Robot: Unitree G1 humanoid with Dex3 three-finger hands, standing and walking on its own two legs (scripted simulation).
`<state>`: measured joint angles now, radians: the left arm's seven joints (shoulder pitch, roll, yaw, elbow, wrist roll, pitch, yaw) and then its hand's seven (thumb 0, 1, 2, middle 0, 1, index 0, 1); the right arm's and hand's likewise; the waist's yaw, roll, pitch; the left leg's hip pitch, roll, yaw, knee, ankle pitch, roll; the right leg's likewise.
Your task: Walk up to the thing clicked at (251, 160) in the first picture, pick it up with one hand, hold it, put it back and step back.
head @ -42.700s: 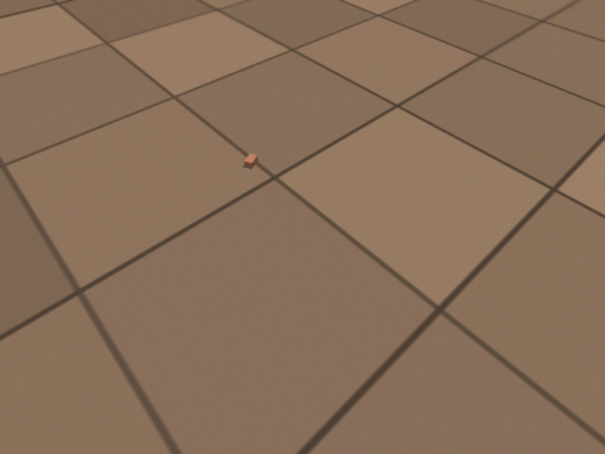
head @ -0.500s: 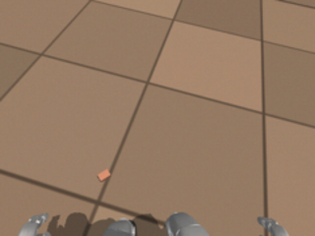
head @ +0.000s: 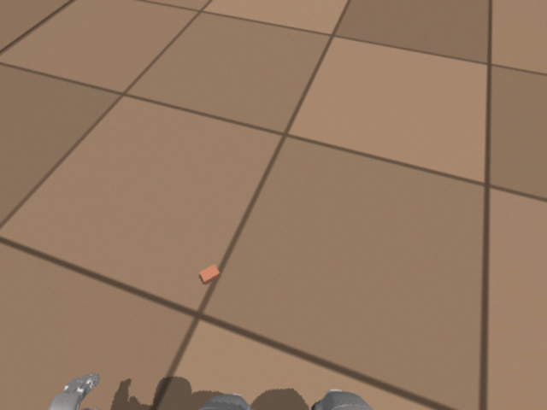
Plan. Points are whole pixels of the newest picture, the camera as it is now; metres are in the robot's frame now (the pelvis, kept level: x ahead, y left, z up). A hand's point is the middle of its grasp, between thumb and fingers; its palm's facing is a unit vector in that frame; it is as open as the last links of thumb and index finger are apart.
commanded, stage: step back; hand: left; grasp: from above
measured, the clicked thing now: (210, 274) +0.60 +0.25 -0.74
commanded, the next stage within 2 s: none
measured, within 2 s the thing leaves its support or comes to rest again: neither
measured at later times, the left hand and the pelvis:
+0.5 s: hand out of the picture -0.08 +0.25 -0.15, palm faces -0.06 -0.91 -0.40, open 7.4 cm; pelvis -0.17 -0.01 -0.01, yaw -4 degrees
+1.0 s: hand out of the picture -0.23 +0.26 -0.15, palm faces -0.02 -0.92 -0.39, open 7.4 cm; pelvis -0.35 -0.01 +0.00, yaw -1 degrees
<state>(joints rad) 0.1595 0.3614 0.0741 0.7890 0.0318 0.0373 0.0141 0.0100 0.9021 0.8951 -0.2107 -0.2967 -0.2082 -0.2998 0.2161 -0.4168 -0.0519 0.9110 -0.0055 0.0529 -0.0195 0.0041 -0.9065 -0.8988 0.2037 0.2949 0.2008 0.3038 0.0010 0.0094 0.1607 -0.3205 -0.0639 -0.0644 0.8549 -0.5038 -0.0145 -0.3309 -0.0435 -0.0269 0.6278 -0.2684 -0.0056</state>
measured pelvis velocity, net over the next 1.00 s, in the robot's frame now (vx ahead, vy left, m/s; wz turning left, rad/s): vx -0.35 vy -0.01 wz -0.03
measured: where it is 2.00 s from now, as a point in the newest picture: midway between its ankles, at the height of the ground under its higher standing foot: outside the picture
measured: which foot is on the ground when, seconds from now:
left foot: up 0.00-0.02, down 0.04-0.46, up 0.48-0.72, down 0.74-1.00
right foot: down 0.00-0.06, up 0.08-0.40, down 0.42-0.76, up 0.78-1.00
